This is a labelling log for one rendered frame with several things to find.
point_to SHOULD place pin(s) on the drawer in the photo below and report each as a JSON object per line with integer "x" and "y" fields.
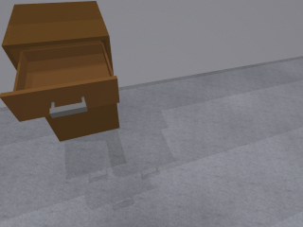
{"x": 62, "y": 75}

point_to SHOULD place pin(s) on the cabinet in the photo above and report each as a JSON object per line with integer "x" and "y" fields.
{"x": 49, "y": 25}

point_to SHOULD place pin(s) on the handle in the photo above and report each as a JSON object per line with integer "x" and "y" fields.
{"x": 68, "y": 109}

